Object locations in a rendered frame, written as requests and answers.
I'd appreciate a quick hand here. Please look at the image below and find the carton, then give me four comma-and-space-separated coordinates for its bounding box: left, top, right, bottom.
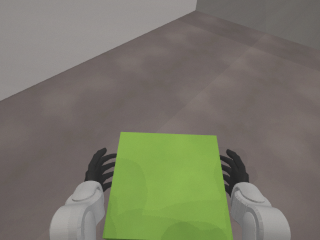
102, 132, 233, 240

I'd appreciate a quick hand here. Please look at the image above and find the right robot forearm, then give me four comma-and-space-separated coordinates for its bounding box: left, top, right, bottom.
230, 182, 291, 240

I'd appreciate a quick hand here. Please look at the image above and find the right robot hand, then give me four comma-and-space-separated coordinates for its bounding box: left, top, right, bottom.
219, 149, 249, 197

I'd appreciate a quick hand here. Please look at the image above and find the left robot forearm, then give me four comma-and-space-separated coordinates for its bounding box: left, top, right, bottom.
49, 180, 105, 240

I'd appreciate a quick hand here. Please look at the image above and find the left robot hand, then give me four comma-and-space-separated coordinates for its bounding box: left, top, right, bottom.
84, 148, 117, 192

